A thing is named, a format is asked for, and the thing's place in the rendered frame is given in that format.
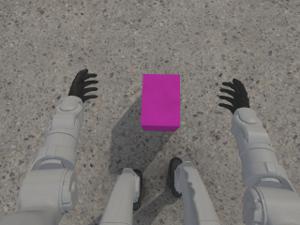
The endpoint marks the right robot hand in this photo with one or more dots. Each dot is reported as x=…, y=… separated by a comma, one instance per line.
x=239, y=97

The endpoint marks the carton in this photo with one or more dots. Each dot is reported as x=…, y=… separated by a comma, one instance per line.
x=160, y=102

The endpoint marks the left robot upper arm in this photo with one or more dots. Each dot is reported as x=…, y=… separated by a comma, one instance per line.
x=46, y=196

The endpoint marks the right robot thigh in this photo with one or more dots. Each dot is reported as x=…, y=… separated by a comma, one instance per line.
x=197, y=205

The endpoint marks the right robot upper arm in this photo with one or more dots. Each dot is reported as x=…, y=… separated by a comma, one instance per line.
x=270, y=206

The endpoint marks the robot right forearm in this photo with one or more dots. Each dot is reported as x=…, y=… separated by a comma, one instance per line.
x=259, y=161

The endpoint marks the robot left forearm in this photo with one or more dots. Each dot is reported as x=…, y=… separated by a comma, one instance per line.
x=60, y=143

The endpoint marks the left robot hand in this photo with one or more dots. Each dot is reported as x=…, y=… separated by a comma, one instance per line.
x=77, y=88

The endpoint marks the left robot shin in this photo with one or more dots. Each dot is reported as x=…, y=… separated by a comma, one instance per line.
x=128, y=170

